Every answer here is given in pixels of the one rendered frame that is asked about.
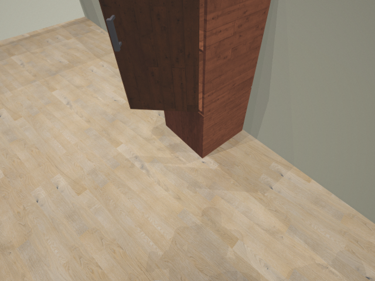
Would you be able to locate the handle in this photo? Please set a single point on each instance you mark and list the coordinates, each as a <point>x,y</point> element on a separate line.
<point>113,33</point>

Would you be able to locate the cupboard door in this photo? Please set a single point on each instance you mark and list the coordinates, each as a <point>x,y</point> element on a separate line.
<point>159,56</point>

